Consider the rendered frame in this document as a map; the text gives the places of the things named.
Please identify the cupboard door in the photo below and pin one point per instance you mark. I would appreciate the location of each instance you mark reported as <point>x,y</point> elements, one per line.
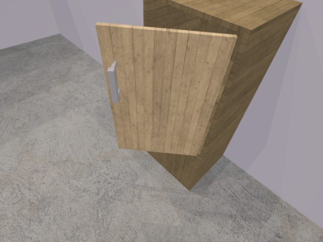
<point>169,81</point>

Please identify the handle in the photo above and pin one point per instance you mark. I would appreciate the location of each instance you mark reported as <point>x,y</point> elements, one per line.
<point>115,92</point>

